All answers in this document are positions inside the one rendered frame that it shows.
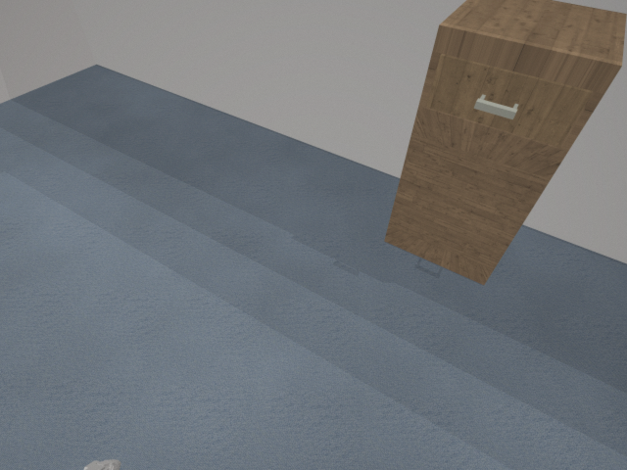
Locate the drawer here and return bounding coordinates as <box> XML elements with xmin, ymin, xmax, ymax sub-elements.
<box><xmin>426</xmin><ymin>54</ymin><xmax>593</xmax><ymax>147</ymax></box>

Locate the cabinet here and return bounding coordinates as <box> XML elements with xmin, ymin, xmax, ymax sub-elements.
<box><xmin>384</xmin><ymin>0</ymin><xmax>627</xmax><ymax>285</ymax></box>

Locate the handle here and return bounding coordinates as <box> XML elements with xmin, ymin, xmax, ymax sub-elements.
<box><xmin>474</xmin><ymin>94</ymin><xmax>518</xmax><ymax>119</ymax></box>

